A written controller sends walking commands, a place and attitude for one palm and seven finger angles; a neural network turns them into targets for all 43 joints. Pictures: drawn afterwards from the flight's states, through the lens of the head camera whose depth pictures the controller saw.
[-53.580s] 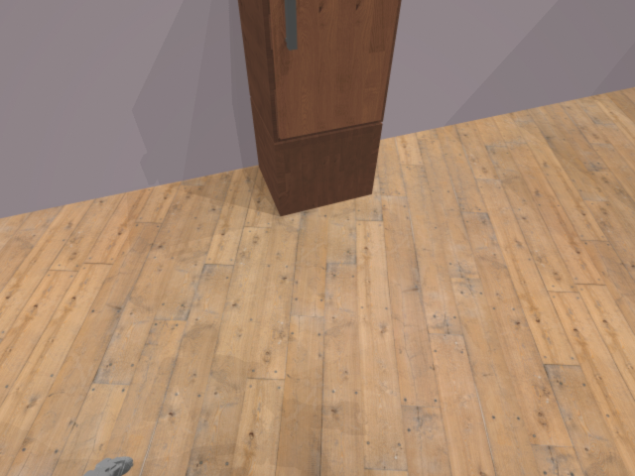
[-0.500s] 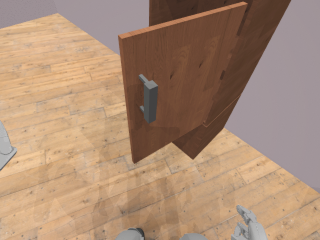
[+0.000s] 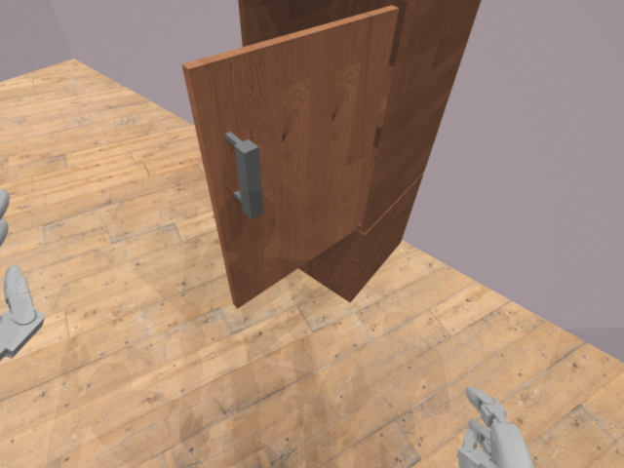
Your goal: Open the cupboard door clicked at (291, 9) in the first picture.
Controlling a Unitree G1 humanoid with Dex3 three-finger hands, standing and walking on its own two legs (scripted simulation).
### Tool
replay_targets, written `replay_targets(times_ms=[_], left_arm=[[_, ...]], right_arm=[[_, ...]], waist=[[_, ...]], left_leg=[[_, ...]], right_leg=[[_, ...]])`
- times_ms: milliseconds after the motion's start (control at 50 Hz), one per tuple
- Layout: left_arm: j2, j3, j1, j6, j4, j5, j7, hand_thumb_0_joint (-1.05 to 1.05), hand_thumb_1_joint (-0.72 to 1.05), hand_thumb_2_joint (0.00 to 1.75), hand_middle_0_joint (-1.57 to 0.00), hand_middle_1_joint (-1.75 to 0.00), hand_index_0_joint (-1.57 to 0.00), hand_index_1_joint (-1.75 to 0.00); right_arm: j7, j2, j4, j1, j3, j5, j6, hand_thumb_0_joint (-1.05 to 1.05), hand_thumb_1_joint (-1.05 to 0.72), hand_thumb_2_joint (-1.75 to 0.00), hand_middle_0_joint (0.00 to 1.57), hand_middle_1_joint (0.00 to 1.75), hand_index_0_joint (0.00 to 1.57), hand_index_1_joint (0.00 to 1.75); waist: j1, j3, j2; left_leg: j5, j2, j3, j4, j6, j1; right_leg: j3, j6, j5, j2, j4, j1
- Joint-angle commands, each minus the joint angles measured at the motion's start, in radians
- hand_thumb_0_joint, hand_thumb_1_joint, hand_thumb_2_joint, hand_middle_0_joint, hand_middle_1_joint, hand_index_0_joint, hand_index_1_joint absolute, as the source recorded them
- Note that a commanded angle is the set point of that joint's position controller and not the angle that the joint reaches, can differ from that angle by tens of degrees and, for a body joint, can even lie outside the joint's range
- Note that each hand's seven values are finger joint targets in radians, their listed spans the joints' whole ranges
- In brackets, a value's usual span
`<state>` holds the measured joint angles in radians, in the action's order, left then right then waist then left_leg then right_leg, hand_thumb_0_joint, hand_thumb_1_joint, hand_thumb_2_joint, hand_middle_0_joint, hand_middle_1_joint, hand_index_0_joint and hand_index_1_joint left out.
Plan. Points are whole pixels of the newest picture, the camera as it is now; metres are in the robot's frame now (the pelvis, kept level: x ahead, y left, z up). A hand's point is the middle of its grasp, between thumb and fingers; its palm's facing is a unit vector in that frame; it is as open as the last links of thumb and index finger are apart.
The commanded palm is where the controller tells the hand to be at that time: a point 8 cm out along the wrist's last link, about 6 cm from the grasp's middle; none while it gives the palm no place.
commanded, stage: stop stepping back and stand still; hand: left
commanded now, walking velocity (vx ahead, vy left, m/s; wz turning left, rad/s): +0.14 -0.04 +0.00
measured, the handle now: (242, 175) +0.54 +0.13 +0.07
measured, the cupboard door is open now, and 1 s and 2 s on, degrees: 79 79 79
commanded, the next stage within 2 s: let the arm hang, fingers relaxed in 0.92 s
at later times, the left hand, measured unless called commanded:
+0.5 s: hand out of the picture +0.17 +0.28 +0.17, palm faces +0.43 -0.76 -0.49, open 7.4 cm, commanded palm +0.11 +0.31 +0.18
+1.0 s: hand out of the picture +0.15 +0.31 +0.16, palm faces +0.43 -0.78 -0.46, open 7.4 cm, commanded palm none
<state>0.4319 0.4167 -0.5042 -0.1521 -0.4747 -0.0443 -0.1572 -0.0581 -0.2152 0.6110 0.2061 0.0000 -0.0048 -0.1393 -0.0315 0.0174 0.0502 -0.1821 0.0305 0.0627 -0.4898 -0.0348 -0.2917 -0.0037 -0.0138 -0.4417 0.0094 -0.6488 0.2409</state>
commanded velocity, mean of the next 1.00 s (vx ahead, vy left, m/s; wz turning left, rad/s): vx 0.04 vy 0.02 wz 0.00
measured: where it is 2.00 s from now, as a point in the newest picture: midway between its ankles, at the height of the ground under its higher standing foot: outside the picture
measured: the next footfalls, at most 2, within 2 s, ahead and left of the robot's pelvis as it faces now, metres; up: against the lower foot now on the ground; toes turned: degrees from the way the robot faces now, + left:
left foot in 0.38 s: +0.00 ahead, +0.14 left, +0.00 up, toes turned +6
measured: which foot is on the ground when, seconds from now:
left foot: down 0.00-0.10, up 0.12-0.36, down 0.38-1.00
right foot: down 0.00-1.00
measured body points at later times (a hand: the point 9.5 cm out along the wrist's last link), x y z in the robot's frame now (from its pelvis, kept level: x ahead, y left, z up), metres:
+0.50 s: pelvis -0.03 +0.01 +0.00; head -0.01 +0.01 +0.45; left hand +0.14 +0.31 +0.19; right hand +0.14 -0.23 -0.08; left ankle -0.04 +0.14 -0.73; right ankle -0.01 -0.09 -0.73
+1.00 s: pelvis -0.05 +0.04 +0.01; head -0.02 +0.04 +0.46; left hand +0.12 +0.34 +0.18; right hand +0.12 -0.19 -0.08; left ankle -0.04 +0.14 -0.73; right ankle -0.01 -0.09 -0.73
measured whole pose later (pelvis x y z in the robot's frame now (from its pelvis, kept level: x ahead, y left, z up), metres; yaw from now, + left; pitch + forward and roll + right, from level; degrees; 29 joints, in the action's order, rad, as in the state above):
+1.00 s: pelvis -0.05 +0.04 +0.01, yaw +1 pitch -1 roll -1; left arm 0.39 0.39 -0.54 -0.19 -0.45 -0.03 -0.16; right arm -0.07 -0.20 0.62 0.22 0.01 -0.01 -0.12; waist 0.01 0.05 0.00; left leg -0.22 -0.02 0.07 -0.44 -0.02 -0.21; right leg -0.04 -0.01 -0.16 -0.01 -0.39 0.21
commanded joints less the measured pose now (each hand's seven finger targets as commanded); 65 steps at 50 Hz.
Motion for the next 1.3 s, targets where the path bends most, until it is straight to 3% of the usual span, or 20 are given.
replay_targets(times_ms=[0, 40, 80, 100, 140, 180, 280, 320, 360, 380, 420, 500, 620, 980, 1000, 1040, 1080, 1100, 1180, 1280], left_arm=[[0.195, 0.173, -0.095, -0.082, -0.234, 0.004, -0.021, 0.0, 0.9, 0.9, -0.2, -0.3, -0.2, -0.3], [0.182, 0.161, -0.095, -0.092, -0.211, 0.009, -0.02, 0.0, 0.9, 0.9, -0.2, -0.3, -0.2, -0.3], [0.181, 0.151, -0.077, -0.089, -0.186, 0.007, -0.018, 0.0, 0.9, 0.9, -0.2, -0.3, -0.2, -0.3], [0.174, 0.146, -0.038, -0.094, -0.182, 0.002, -0.021, 0.0, 0.9, 0.9, -0.2, -0.3, -0.2, -0.3], [0.156, 0.134, -0.003, -0.113, -0.121, 0.004, -0.016, 0.0, 0.9, 0.9, -0.2, -0.3, -0.2, -0.3], [0.147, 0.109, 0.062, -0.126, -0.082, 0.019, -0.019, 0.0, 0.9, 0.9, -0.2, -0.3, -0.2, -0.3], [0.136, 0.076, 0.069, -0.121, -0.118, 0.031, -0.035, 0.0, 0.9, 0.9, -0.2, -0.3, -0.2, -0.3], [0.145, 0.093, 0.036, -0.124, -0.175, 0.022, -0.036, 0.0, 0.9, 0.9, -0.2, -0.3, -0.2, -0.3], [0.168, 0.124, 0.019, -0.135, -0.246, 0.021, -0.038, 0.0, 0.9, 0.9, -0.2, -0.3, -0.2, -0.3], [0.174, 0.134, 0.004, -0.136, -0.255, 0.02, -0.037, 0.0, 0.9, 0.9, -0.2, -0.3, -0.2, -0.3], [0.17, 0.142, -0.044, -0.132, -0.24, 0.019, -0.029, 0.0, 0.9, 0.9, -0.2, -0.3, -0.2, -0.3], [0.148, 0.13, -0.045, -0.128, -0.185, 0.009, -0.023, 0.0, 0.9, 0.9, -0.2, -0.3, -0.2, -0.3], [0.125, 0.104, -0.019, -0.113, -0.136, 0.003, -0.013, 0.0, 0.9, 0.9, -0.2, -0.3, -0.2, -0.3], [0.123, 0.102, -0.024, -0.105, -0.176, 0.009, -0.019, 0.0, 0.9, 0.9, -0.2, -0.3, -0.2, -0.3], [-0.054, -0.352, 0.076, 0.012, 0.612, 0.058, 0.106, 0.0, 0.9, 0.9, -0.2, -0.3, -0.2, -0.3], [-0.046, -0.29, 0.089, 0.142, 0.635, 0.067, 0.148, 0.0, 0.9, 0.9, -0.2, -0.3, -0.2, -0.3], [-0.057, -0.301, 0.137, 0.142, 0.723, 0.074, 0.153, 0.0, 0.9, 0.9, -0.2, -0.3, -0.2, -0.3], [-0.045, -0.31, 0.155, 0.138, 0.776, 0.08, 0.153, 0.0, 0.9, 0.9, -0.2, -0.3, -0.2, -0.3], [-0.029, -0.336, 0.248, 0.147, 1.011, 0.082, 0.149, 0.0, 0.9, 0.9, -0.2, -0.3, -0.2, -0.3], [-0.078, -0.377, 0.272, 0.16, 1.236, 0.065, 0.136, 0.0, 0.9, 0.9, -0.2, -0.3, -0.2, -0.3]], right_arm=[[-0.01, -0.123, -0.162, -0.091, -0.038, 0.004, -0.026, 0.0, -0.9, -0.9, 0.2, 0.3, 0.2, 0.3], [-0.013, -0.11, -0.171, -0.094, -0.045, 0.001, -0.008, 0.0, -0.9, -0.9, 0.2, 0.3, 0.2, 0.3], [-0.015, -0.114, -0.15, -0.086, -0.065, 0.0, 0.013, 0.0, -0.9, -0.9, 0.2, 0.3, 0.2, 0.3], [-0.017, -0.129, -0.135, -0.081, -0.07, -0.005, 0.014, 0.0, -0.9, -0.9, 0.2, 0.3, 0.2, 0.3], [-0.017, -0.113, -0.112, -0.043, -0.05, -0.009, -0.002, 0.0, -0.9, -0.9, 0.2, 0.3, 0.2, 0.3], [-0.024, -0.101, -0.1, -0.05, -0.038, -0.005, -0.011, 0.0, -0.9, -0.9, 0.2, 0.3, 0.2, 0.3], [-0.041, -0.107, -0.099, -0.053, -0.047, -0.01, -0.053, 0.0, -0.9, -0.9, 0.2, 0.3, 0.2, 0.3], [-0.039, -0.114, -0.112, -0.051, -0.052, -0.01, -0.057, 0.0, -0.9, -0.9, 0.2, 0.3, 0.2, 0.3], [-0.03, -0.138, -0.131, -0.064, -0.06, -0.006, -0.052, 0.0, -0.9, -0.9, 0.2, 0.3, 0.2, 0.3], [-0.024, -0.139, -0.136, -0.063, -0.06, 0.001, -0.048, 0.0, -0.9, -0.9, 0.2, 0.3, 0.2, 0.3], [-0.021, -0.11, -0.129, -0.062, -0.046, 0.002, -0.043, 0.0, -0.9, -0.9, 0.2, 0.3, 0.2, 0.3], [-0.014, -0.112, -0.129, -0.062, -0.049, 0.008, -0.041, 0.0, -0.9, -0.9, 0.2, 0.3, 0.2, 0.3], [-0.015, -0.109, -0.136, -0.069, -0.038, 0.006, -0.03, 0.0, -0.9, -0.9, 0.2, 0.3, 0.2, 0.3], [-0.021, -0.11, -0.145, -0.074, -0.039, 0.004, -0.028, 0.0, -0.9, -0.9, 0.2, 0.3, 0.2, 0.3], [0.069, -0.229, 0.119, -0.135, -0.079, 0.02, -0.099, 0.0, -0.9, -0.9, 0.2, 0.3, 0.2, 0.3], [0.072, -0.243, 0.094, -0.041, -0.083, 0.012, 0.027, 0.0, -0.9, -0.9, 0.2, 0.3, 0.2, 0.3], [0.066, -0.228, 0.104, -0.063, -0.065, -0.006, 0.056, 0.0, -0.9, -0.9, 0.2, 0.3, 0.2, 0.3], [0.065, -0.223, 0.107, -0.067, -0.059, -0.013, 0.068, 0.0, -0.9, -0.9, 0.2, 0.3, 0.2, 0.3], [0.062, -0.181, 0.174, -0.033, -0.045, -0.02, 0.111, 0.0, -0.9, -0.9, 0.2, 0.3, 0.2, 0.3], [0.056, -0.112, 0.269, 0.001, -0.02, -0.027, 0.142, 0.0, -0.9, -0.9, 0.2, 0.3, 0.2, 0.3]], waist=[[0.034, -0.03, -0.241], [0.023, -0.018, -0.142], [0.033, 0.012, 0.161], [0.029, 0.034, 0.136], [0.001, -0.014, 0.015], [0.002, -0.042, 0.009], [0.038, -0.039, 0.069], [0.038, -0.063, 0.003], [0.047, -0.1, -0.14], [0.049, -0.125, -0.146], [0.036, -0.117, -0.185], [0.029, -0.101, -0.117], [0.028, -0.072, -0.08], [0.036, -0.094, -0.145], [-0.022, 0.013, -0.142], [0.001, -0.031, -0.175], [0.017, -0.047, -0.122], [0.025, -0.065, -0.035], [0.015, -0.086, 0.196], [0.012, -0.032, -0.131]], left_leg=[[-0.365, -0.174, -0.176, 0.277, -0.031, -0.242], [-0.399, -0.093, -0.098, 0.114, 0.007, -0.248], [-0.268, -0.004, -0.045, -0.411, 0.047, -0.177], [-0.253, -0.011, -0.073, -0.574, 0.049, -0.222], [-0.161, -0.058, -0.097, -0.561, 0.045, -0.262], [-0.12, -0.069, -0.051, -0.407, 0.038, -0.192], [-0.126, -0.034, 0.026, -0.011, 0.001, 0.034], [-0.079, -0.065, -0.02, 0.118, -0.011, 0.107], [0.134, -0.181, -0.16, 0.109, -0.046, 0.164], [0.264, -0.2, -0.165, 0.082, -0.043, 0.165], [0.266, -0.16, -0.099, 0.075, -0.015, 0.09], [0.21, -0.125, -0.053, 0.049, 0.019, 0.059], [0.081, -0.124, -0.064, 0.106, 0.022, 0.037], [0.024, -0.105, -0.066, 0.176, 0.033, 0.017], [0.177, -0.14, -0.108, 0.031, 0.026, -0.026], [0.206, -0.186, -0.127, 0.078, 0.004, -0.035], [0.093, -0.208, -0.201, 0.119, -0.048, -0.126], [0.097, -0.198, -0.204, 0.111, -0.047, -0.106], [-0.032, -0.092, -0.127, 0.003, -0.017, -0.015], [-0.072, -0.096, -0.128, 0.069, -0.002, 0.014]], right_leg=[[-0.05, 0.019, 0.097, 0.0, 0.141, -0.217], [0.056, 0.061, -0.033, -0.056, 0.281, -0.153], [0.5, 0.189, -0.442, -0.313, 0.546, 0.148], [0.539, 0.204, -0.393, -0.345, 0.568, 0.185], [0.364, 0.17, -0.115, -0.304, 0.474, 0.053], [0.227, 0.142, 0.046, -0.258, 0.428, 0.013], [0.177, 0.116, 0.024, -0.224, 0.39, -0.002], [0.141, 0.071, 0.144, -0.169, 0.296, -0.037], [0.065, 0.024, 0.286, -0.075, 0.18, -0.02], [0.038, 0.014, 0.368, -0.055, 0.147, -0.042], [0.012, 0.016, 0.445, -0.055, 0.146, -0.102], [0.046, 0.023, 0.548, -0.068, 0.177, -0.123], [0.046, 0.011, 0.43, -0.052, 0.228, -0.107], [0.009, 0.001, 0.382, -0.031, 0.275, -0.161], [-0.047, 0.024, 0.376, -0.085, 0.158, 0.048], [-0.017, 0.036, 0.243, -0.084, 0.128, 0.043], [-0.013, 0.042, 0.15, -0.06, 0.05, 0.012], [-0.003, 0.048, 0.163, -0.058, 0.065, -0.012], [0.082, 0.08, 0.172, -0.153, 0.23, 0.023], [0.073, 0.072, 0.092, -0.126, 0.246, 0.065]])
